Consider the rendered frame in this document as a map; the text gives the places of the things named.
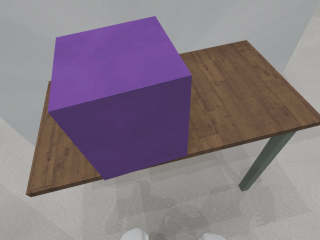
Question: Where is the carton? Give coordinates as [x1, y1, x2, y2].
[48, 16, 192, 180]

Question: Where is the table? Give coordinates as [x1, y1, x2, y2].
[26, 40, 320, 197]

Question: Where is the robot left thigh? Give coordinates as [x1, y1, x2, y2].
[120, 229, 149, 240]

